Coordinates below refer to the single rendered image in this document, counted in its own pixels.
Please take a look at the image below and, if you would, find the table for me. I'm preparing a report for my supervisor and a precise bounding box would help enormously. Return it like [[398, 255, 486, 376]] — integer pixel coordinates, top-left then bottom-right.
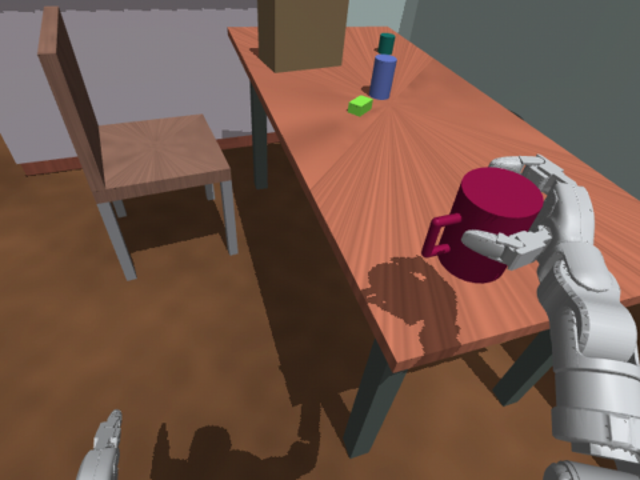
[[227, 27, 640, 459]]

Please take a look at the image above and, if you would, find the left robot hand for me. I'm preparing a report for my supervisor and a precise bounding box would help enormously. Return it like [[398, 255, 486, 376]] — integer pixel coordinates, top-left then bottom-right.
[[76, 409, 122, 480]]

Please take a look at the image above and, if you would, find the right robot hand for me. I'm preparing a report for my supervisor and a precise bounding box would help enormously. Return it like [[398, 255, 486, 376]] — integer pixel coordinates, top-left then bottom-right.
[[461, 154, 595, 271]]

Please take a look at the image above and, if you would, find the right robot arm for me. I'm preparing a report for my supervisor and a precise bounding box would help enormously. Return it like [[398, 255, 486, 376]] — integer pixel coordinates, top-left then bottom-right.
[[537, 241, 640, 480]]

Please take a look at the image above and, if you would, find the chair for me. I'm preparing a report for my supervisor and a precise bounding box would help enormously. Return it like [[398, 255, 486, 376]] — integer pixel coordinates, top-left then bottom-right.
[[37, 6, 238, 281]]

